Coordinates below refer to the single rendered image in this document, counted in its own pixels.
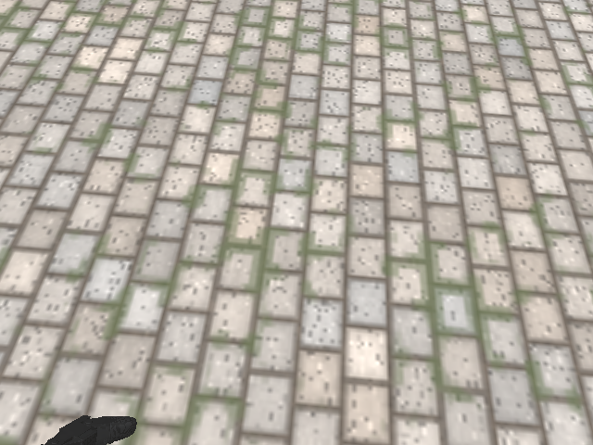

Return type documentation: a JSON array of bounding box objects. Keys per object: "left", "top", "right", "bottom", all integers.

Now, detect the robot left hand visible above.
[{"left": 41, "top": 415, "right": 137, "bottom": 445}]

